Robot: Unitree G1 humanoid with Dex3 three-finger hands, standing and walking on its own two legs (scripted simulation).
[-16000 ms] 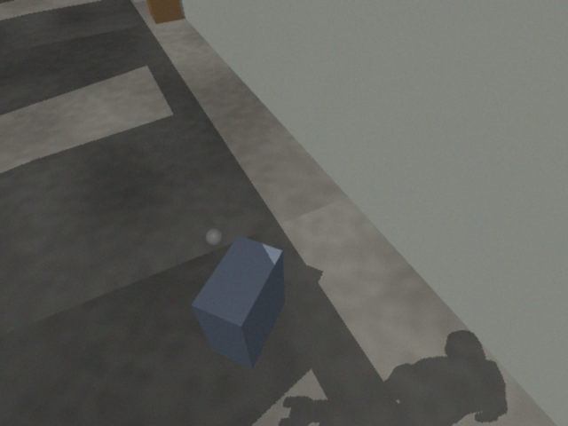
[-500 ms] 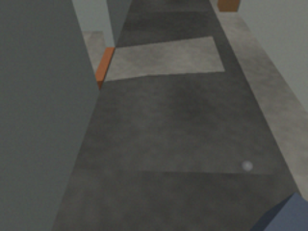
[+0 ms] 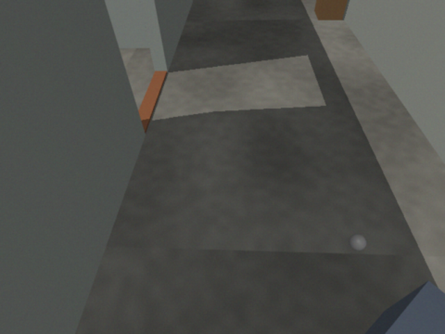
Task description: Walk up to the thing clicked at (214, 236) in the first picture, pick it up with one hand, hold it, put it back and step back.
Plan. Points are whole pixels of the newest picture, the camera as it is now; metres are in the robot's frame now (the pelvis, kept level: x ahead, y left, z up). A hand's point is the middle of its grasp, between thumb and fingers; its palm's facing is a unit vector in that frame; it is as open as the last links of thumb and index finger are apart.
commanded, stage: stand
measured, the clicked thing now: (357, 242) +0.65 -0.63 -0.74
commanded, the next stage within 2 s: walk up in 0.64 s
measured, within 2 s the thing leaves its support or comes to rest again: neither
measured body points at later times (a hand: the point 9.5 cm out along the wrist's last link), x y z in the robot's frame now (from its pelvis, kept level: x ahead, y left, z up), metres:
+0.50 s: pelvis +0.00 +0.00 +0.00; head +0.01 +0.00 +0.45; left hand +0.08 +0.30 -0.13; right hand +0.08 -0.30 -0.13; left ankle +0.01 +0.14 -0.75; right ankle -0.02 -0.13 -0.75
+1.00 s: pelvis +0.07 -0.02 -0.02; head +0.09 -0.03 +0.43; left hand +0.09 +0.30 -0.13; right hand +0.11 -0.34 -0.15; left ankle +0.02 +0.12 -0.71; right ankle -0.02 -0.12 -0.75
